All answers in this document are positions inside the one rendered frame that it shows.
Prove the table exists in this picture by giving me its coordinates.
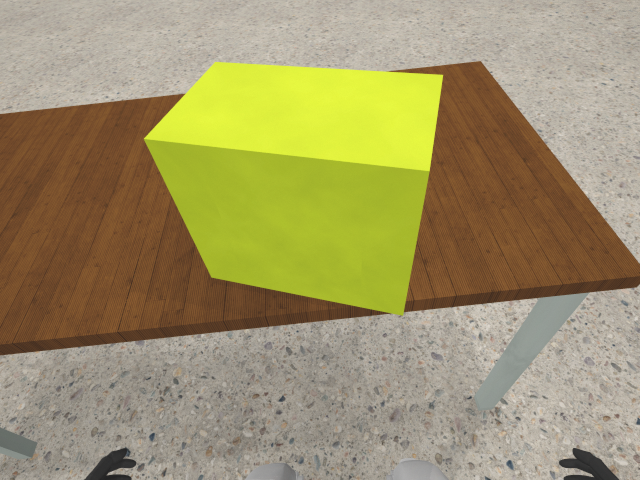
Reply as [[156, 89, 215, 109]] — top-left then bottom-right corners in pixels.
[[0, 61, 640, 459]]

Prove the robot left hand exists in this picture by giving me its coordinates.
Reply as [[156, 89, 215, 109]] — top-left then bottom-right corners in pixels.
[[84, 448, 136, 480]]

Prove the right robot thigh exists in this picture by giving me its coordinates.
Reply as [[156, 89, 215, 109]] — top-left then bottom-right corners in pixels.
[[386, 460, 449, 480]]

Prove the carton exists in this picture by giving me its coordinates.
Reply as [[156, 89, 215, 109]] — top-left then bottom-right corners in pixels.
[[144, 62, 443, 316]]

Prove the robot right hand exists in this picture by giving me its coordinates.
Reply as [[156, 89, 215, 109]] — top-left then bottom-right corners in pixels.
[[559, 448, 619, 480]]

